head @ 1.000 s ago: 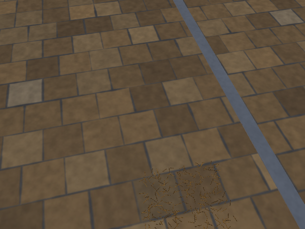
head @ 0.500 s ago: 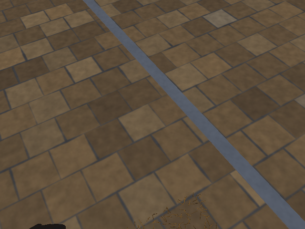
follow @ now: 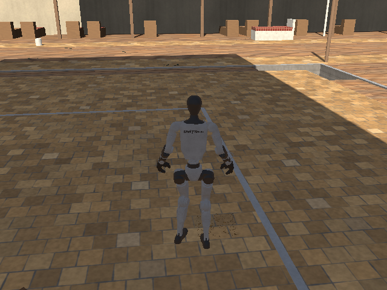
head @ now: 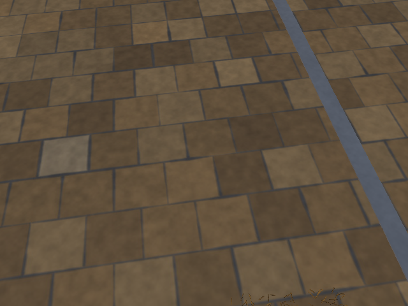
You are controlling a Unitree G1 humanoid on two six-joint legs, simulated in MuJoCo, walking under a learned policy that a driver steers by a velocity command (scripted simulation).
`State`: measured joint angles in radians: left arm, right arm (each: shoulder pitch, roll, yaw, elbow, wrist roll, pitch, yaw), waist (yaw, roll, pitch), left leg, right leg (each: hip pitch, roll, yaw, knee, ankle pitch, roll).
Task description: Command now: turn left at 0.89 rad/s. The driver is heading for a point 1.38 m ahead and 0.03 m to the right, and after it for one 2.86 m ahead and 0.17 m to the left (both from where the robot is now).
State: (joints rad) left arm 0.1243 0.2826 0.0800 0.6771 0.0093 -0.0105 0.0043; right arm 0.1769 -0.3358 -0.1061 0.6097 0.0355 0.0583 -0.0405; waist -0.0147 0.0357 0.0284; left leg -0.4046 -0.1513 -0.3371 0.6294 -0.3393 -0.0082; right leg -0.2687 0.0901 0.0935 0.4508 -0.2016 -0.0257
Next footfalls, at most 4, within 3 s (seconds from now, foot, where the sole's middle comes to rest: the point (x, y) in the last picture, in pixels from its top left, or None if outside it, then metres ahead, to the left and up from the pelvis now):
0.40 left None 0.02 0.18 -0.77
0.92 right None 0.05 -0.07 -0.77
1.42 left None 0.17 0.13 -0.77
1.78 right None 0.09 -0.09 -0.77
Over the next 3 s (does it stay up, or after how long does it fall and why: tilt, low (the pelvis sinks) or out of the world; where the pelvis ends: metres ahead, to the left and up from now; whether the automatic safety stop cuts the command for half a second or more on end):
stays up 0.73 0.25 -0.04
